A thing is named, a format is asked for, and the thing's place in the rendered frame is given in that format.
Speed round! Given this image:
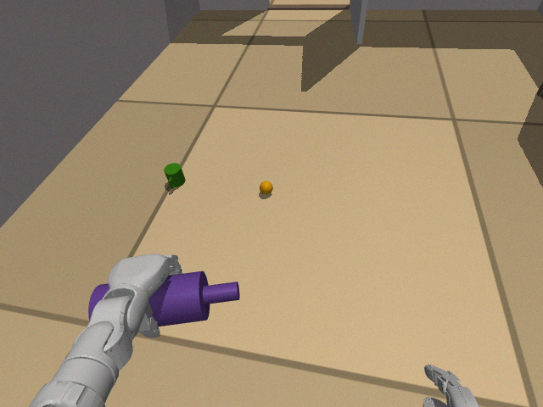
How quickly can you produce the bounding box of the left robot hand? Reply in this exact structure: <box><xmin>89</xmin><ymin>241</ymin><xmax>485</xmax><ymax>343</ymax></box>
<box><xmin>108</xmin><ymin>254</ymin><xmax>182</xmax><ymax>338</ymax></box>

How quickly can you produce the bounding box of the left robot arm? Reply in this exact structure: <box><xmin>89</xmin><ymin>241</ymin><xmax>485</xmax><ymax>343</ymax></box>
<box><xmin>29</xmin><ymin>284</ymin><xmax>148</xmax><ymax>407</ymax></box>

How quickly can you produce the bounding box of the right robot hand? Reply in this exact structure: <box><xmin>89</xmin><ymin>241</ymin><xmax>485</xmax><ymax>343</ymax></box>
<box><xmin>423</xmin><ymin>365</ymin><xmax>479</xmax><ymax>407</ymax></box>

